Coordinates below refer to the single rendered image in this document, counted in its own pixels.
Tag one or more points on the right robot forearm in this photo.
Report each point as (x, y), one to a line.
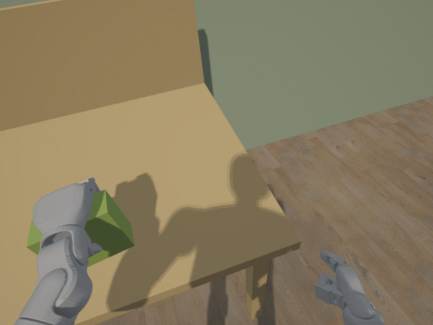
(359, 310)

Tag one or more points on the left robot forearm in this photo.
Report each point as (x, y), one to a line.
(63, 287)

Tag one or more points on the robot left hand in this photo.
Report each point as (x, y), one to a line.
(70, 205)

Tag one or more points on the sponge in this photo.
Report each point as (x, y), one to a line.
(107, 226)

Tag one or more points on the table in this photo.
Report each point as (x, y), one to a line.
(114, 90)

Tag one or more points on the robot right hand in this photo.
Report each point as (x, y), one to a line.
(332, 290)

